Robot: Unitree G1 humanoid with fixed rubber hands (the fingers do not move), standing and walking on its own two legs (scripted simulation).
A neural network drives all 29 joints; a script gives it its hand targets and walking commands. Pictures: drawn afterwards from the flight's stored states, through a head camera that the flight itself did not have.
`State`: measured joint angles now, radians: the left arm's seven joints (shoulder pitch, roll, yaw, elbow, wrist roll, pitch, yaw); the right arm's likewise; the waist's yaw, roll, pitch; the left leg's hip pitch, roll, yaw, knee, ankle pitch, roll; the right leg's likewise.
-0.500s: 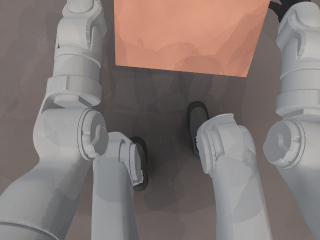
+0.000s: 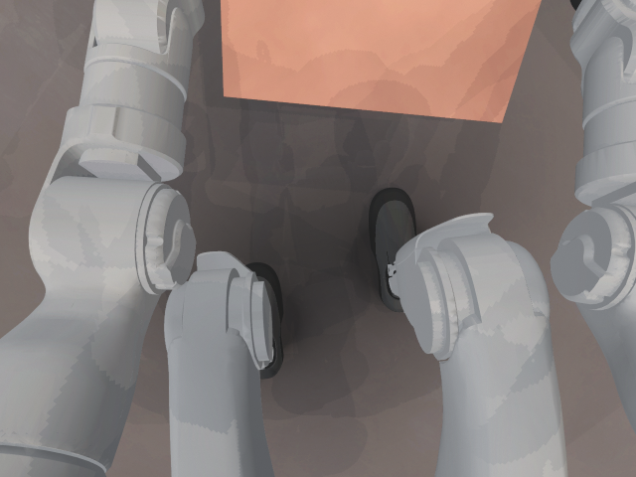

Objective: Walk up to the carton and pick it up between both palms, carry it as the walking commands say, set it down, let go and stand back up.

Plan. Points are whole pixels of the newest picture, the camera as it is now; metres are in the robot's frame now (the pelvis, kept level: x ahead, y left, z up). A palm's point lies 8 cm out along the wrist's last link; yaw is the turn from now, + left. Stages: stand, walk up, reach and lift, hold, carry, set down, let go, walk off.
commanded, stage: set down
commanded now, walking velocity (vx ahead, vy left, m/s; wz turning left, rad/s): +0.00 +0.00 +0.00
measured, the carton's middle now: out of the picture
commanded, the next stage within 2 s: none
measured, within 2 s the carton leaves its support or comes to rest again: rests again in 1.74 s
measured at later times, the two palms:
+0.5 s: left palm out of the picture +0.60 +0.04 -0.17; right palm out of the picture +0.50 -0.32 -0.17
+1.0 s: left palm out of the picture +0.60 +0.04 -0.18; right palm out of the picture +0.51 -0.32 -0.17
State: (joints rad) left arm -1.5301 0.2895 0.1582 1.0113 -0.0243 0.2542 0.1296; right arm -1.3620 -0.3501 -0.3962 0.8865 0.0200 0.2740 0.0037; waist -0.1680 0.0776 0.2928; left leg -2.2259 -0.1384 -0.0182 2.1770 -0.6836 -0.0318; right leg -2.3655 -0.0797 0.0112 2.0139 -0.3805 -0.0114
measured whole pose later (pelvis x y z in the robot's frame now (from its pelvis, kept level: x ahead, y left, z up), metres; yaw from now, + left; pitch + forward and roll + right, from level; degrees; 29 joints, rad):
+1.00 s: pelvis +0.01 +0.00 -0.01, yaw +0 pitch +43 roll +0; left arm -1.56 0.23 0.27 0.96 0.11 0.21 0.07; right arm -1.38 -0.40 -0.50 0.93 -0.01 0.22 0.12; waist -0.16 0.06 0.32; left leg -2.24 -0.15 -0.02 2.21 -0.73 -0.03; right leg -2.38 -0.09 0.01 2.06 -0.43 -0.01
